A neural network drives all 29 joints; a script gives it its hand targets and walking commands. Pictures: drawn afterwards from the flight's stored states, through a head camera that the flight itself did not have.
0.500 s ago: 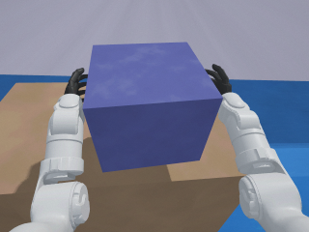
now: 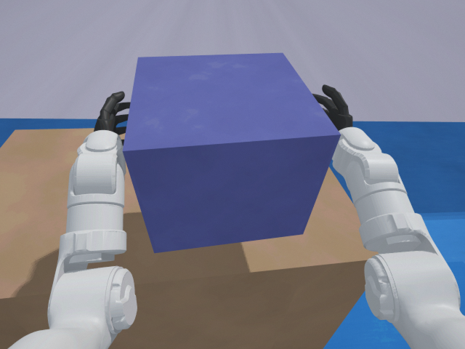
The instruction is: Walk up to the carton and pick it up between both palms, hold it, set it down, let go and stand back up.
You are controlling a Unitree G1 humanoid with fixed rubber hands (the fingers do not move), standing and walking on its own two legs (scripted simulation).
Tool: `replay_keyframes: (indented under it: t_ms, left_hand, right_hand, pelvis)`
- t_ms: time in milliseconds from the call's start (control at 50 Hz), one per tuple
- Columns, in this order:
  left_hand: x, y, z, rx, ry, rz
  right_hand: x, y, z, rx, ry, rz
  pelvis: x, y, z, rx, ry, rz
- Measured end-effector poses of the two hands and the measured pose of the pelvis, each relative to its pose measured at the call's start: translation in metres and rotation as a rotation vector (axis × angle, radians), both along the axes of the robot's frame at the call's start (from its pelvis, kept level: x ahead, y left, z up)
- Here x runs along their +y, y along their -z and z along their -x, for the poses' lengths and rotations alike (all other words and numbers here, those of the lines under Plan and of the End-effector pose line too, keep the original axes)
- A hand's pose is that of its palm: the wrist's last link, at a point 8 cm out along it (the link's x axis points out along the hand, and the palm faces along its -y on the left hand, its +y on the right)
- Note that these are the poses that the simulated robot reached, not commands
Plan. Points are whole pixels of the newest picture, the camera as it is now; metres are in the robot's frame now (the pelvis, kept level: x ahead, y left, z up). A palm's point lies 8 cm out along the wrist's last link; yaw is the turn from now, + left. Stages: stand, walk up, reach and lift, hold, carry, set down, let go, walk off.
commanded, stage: reach and lift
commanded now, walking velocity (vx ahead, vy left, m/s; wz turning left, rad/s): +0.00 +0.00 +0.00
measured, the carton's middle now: (222, 147) +0.43 +0.02 +0.17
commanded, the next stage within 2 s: hold in 0.68 s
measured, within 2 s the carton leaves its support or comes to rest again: neither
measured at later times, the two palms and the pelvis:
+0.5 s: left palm (112, 131) +0.38 +0.19 +0.23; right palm (341, 118) +0.39 -0.18 +0.26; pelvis +0.02 -0.01 +0.00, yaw +0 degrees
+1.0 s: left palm (106, 117) +0.37 +0.20 +0.26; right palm (347, 102) +0.38 -0.18 +0.29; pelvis +0.01 -0.02 +0.00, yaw +0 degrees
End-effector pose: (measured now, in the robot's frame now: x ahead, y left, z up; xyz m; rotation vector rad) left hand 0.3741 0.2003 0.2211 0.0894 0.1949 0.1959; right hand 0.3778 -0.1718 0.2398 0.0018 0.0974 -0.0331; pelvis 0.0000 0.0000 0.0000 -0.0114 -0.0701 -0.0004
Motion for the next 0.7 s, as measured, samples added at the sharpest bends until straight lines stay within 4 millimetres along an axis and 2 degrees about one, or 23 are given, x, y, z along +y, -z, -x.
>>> replay_keyframes:
  t_ms: [380, 540, 700]
  left_hand:
    - [-0.004, -0.010, -0.010, 0.002, 0.006, 0.000]
    - [-0.006, -0.009, -0.005, -0.003, -0.001, 0.015]
    - [-0.005, -0.020, 0.002, -0.015, -0.016, 0.030]
  right_hand:
    - [-0.004, -0.020, -0.013, 0.003, -0.004, 0.004]
    - [-0.006, -0.021, -0.010, 0.000, -0.009, 0.012]
    - [-0.005, -0.031, -0.008, -0.006, -0.019, -0.006]
  pelvis:
    - [-0.008, 0.000, -0.013, 0.000, -0.003, -0.005]
    - [-0.013, 0.000, -0.015, 0.002, -0.005, -0.007]
    - [-0.018, 0.000, -0.013, 0.006, -0.009, -0.007]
